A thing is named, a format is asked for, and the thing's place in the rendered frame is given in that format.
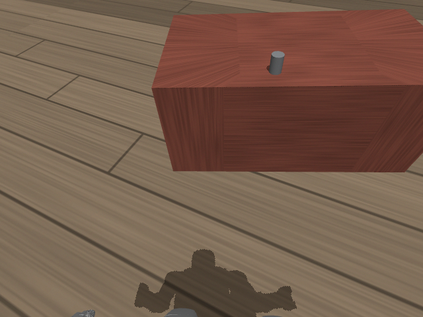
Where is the can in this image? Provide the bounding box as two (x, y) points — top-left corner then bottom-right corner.
(269, 51), (285, 75)

